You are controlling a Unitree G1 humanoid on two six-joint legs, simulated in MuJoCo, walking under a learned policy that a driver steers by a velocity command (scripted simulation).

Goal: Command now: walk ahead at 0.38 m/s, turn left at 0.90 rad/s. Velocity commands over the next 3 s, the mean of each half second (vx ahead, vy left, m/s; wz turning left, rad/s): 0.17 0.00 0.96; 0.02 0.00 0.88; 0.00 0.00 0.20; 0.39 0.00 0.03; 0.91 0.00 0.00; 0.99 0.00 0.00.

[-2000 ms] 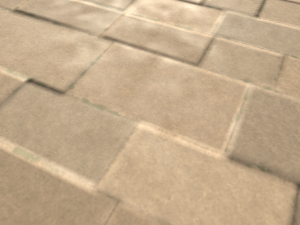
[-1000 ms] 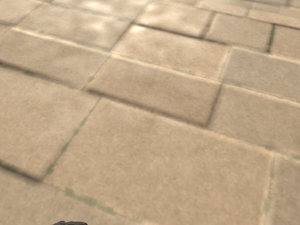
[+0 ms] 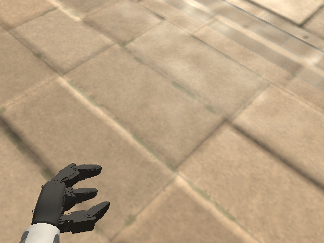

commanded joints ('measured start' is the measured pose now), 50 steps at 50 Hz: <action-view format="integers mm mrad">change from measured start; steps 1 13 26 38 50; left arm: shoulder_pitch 474 115 122 163 203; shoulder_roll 210 187 190 149 170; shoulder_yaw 84 108 121 112 112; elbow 33 62 44 69 45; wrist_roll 24 12 -6 -7 6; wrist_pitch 2 70 107 110 130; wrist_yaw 37 23 11 -7 23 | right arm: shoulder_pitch -144 -206 -287 -388 -349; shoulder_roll -69 -93 -331 -261 -169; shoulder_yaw -5 -18 -102 -87 -49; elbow -146 -334 -428 -483 -425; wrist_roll -37 -16 -47 -27 -28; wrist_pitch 8 89 48 96 90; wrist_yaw -20 0 21 -18 -4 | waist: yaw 295 82 112 137 137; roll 87 -59 151 201 -51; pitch -438 -196 -208 -214 -100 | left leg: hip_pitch -443 -498 -40 -242 -637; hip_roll -5 290 448 286 96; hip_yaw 1 240 -219 -257 141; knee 635 484 -172 -112 699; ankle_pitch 170 263 565 436 56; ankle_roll -156 -164 194 95 -187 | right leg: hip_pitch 952 309 -208 119 419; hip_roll -234 -326 -51 55 -238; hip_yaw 135 -114 -24 19 142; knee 140 -138 809 289 -78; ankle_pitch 524 116 -681 -499 -95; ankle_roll -102 -246 14 42 -227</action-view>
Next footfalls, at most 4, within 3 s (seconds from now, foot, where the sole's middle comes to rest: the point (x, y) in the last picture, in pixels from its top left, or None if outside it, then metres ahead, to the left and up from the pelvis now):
0.02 right None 0.25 -0.13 -0.76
0.44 left None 0.20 0.14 -0.76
0.84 right None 0.34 -0.02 -0.76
1.22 left None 0.10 0.10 -0.76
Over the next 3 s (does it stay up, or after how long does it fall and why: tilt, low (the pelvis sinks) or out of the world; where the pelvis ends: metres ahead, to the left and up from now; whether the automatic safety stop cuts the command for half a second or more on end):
stays up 0.78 0.79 0.02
